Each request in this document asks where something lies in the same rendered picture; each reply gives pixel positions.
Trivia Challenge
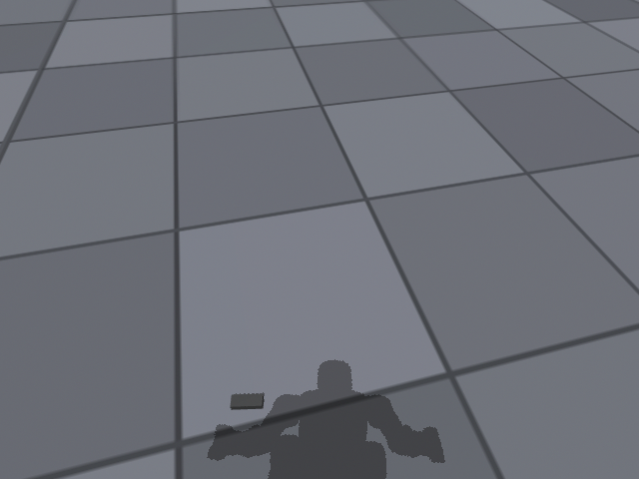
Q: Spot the small box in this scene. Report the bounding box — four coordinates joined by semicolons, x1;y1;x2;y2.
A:
230;394;264;410

